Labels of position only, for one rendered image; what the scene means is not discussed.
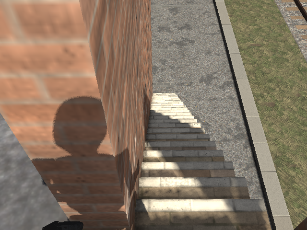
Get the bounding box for stairs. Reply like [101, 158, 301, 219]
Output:
[134, 93, 272, 230]

